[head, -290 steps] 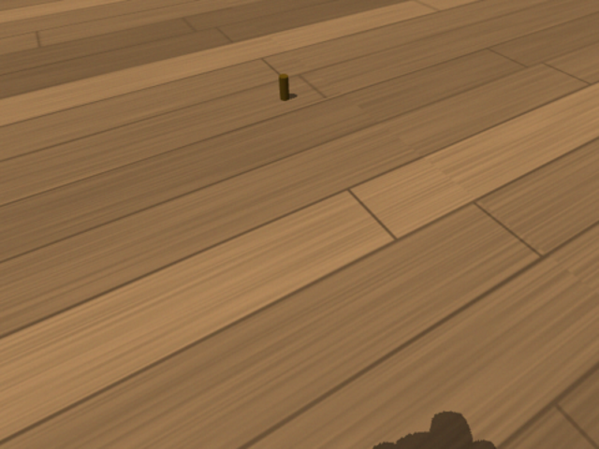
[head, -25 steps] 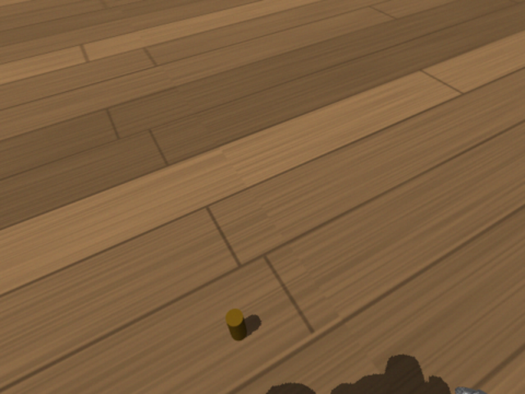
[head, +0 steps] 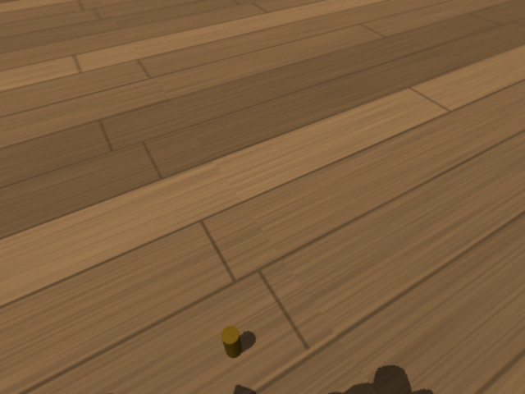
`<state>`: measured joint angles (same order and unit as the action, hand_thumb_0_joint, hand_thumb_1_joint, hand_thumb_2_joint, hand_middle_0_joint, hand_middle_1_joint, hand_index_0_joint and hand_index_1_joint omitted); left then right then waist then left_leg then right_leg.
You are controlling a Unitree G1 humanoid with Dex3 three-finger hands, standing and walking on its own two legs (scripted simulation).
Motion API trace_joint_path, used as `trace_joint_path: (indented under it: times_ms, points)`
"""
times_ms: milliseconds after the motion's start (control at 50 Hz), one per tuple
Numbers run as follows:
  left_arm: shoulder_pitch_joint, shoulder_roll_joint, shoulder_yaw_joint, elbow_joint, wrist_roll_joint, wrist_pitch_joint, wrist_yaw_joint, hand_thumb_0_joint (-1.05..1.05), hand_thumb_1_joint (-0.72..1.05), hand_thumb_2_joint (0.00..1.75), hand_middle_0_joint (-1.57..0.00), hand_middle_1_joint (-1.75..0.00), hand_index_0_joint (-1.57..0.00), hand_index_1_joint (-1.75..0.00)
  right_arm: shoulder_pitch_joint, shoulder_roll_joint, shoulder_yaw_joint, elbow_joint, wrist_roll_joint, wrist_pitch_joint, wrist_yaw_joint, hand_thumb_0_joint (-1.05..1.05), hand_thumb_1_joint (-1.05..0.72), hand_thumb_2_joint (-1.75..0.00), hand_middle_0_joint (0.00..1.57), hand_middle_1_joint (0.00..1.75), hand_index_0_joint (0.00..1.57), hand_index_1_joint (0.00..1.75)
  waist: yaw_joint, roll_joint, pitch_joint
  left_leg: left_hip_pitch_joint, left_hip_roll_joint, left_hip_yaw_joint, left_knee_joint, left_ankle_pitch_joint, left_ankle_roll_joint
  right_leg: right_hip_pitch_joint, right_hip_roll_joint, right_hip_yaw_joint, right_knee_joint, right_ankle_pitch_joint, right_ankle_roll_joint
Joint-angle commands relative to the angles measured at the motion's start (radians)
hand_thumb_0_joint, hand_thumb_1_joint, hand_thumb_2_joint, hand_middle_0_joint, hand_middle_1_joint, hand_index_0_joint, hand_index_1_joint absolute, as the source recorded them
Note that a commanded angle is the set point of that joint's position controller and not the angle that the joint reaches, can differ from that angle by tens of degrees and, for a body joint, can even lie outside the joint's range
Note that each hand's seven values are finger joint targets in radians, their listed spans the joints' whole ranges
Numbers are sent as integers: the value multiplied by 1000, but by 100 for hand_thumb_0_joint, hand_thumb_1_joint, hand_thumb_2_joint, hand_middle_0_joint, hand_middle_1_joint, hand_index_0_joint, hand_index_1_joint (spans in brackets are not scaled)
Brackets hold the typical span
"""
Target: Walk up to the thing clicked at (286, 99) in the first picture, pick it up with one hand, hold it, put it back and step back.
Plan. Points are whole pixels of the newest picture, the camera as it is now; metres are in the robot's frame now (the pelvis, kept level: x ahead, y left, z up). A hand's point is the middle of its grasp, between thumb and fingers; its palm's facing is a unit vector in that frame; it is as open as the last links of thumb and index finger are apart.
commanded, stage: walk up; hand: left
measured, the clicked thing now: (232, 342) +0.43 +0.14 -0.70
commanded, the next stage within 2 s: stand in 0.74 s
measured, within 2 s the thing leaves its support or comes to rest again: neither
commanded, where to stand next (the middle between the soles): +0.05 +0.00 m, yaw -1 degrees
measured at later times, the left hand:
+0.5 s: hand out of the picture +0.07 +0.26 -0.15, palm faces -0.01 -0.94 -0.34, open 7.4 cm
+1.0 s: hand out of the picture +0.09 +0.25 -0.15, palm faces -0.01 -0.94 -0.34, open 7.4 cm
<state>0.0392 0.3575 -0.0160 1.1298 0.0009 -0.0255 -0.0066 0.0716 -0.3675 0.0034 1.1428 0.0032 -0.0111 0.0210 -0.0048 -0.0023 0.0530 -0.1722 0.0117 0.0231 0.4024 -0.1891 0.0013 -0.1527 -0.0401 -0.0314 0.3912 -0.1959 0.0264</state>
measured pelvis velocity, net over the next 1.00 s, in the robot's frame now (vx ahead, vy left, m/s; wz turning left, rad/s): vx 0.01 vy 0.00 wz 0.01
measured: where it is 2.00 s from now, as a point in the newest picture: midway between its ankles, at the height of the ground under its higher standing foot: outside the picture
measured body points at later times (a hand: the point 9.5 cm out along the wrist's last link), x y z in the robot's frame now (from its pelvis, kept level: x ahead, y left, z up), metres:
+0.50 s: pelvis +0.01 +0.01 +0.00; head +0.02 +0.01 +0.45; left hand +0.08 +0.31 -0.13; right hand +0.09 -0.29 -0.13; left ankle +0.02 +0.12 -0.74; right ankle +0.01 -0.14 -0.74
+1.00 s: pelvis +0.01 +0.00 +0.00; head +0.02 +0.00 +0.45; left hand +0.09 +0.30 -0.13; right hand +0.10 -0.30 -0.13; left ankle +0.02 +0.12 -0.74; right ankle +0.01 -0.14 -0.74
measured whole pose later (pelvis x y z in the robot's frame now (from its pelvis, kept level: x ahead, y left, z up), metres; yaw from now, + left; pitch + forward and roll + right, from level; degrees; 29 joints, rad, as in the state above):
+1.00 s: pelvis +0.01 +0.00 +0.00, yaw +1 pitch -2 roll +0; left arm 0.08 0.35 0.00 1.15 0.01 -0.01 0.00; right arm 0.08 -0.35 0.00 1.15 -0.01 -0.01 0.01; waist 0.00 0.00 0.04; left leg -0.12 0.00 0.01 0.32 -0.16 0.00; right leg -0.09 -0.05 -0.04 0.30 -0.17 0.03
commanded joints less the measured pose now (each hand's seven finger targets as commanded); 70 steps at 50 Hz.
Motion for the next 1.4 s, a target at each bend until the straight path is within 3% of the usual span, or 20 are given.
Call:
trace_joint_path:
  times_ms: [0,100,520,640,900,980,1020,1100,1180,1260,1380]
  points:
    - [-43,219,47,-32,1,-18,13,0,90,90,-20,-30,-20,-30,-66,-208,-42,-44,-4,-19,-16,0,-90,-90,20,30,20,30,5,9,-88,27,111,-99,-100,80,30,24,-98,90,-100,86,-36]
    - [-44,213,47,-19,3,-17,11,0,90,90,-20,-30,-20,-30,-67,-209,-43,-34,-7,-19,-17,0,-90,-90,20,30,20,30,3,18,-87,25,112,-105,-125,54,25,33,-94,88,-113,70,-35]
    - [-4,203,53,-13,9,-14,16,0,90,90,-20,-30,-20,-30,-50,-198,-52,-36,-8,-16,-21,0,-90,-90,20,30,20,30,3,-2,-109,64,112,-106,-130,149,25,69,-101,67,-119,136,-27]
    - [-2,200,54,-18,9,-11,17,0,90,90,-20,-30,-20,-30,-54,-203,-55,-38,-10,-14,-21,0,-90,-90,20,30,20,30,4,11,-88,49,111,-111,-144,125,23,65,-99,63,-120,127,-24]
    - [0,201,59,-36,9,-4,16,0,90,90,-20,-30,-20,-30,-41,-194,-44,-50,-11,-25,-27,0,-90,-90,20,30,20,30,0,13,-115,67,127,-105,-130,240,12,97,-116,71,-115,175,-34]
    - [5,200,57,-38,9,-4,16,0,90,90,-20,-30,-20,-30,-48,-199,-45,-51,-10,-24,-28,0,-90,-90,20,30,20,30,3,5,-100,66,128,-109,-131,221,14,91,-114,70,-128,158,-31]
    - [6,205,57,-36,11,-3,16,0,90,90,-20,-30,-20,-30,-52,-194,-44,-53,-10,-21,-26,0,-90,-90,20,30,20,30,1,-4,-75,54,122,-112,-145,153,8,62,-106,64,-137,90,-28]
    - [15,195,56,-33,9,0,11,0,90,90,-20,-30,-20,-30,-46,-202,-43,-47,-11,-18,-26,0,-90,-90,20,30,20,30,1,25,-60,37,113,-113,-157,59,7,49,-107,73,-146,50,-33]
    - [8,205,57,-40,12,-3,13,0,90,90,-20,-30,-20,-30,-48,-194,-43,-53,-12,-19,-23,0,-90,-90,20,30,20,30,0,-7,-74,46,120,-118,-144,99,12,49,-110,73,-141,60,-35]
    - [21,204,56,-42,10,-7,13,0,90,90,-20,-30,-20,-30,-35,-197,-42,-51,-12,-22,-24,0,-90,-90,20,30,20,30,1,5,-91,59,125,-116,-129,169,13,74,-115,76,-137,131,-33]
    - [28,206,57,-39,6,-5,13,0,90,90,-20,-30,-20,-30,-24,-198,-40,-48,-12,-20,-24,0,-90,-90,20,30,20,30,1,5,-80,58,119,-113,-134,142,8,63,-109,74,-145,99,-33]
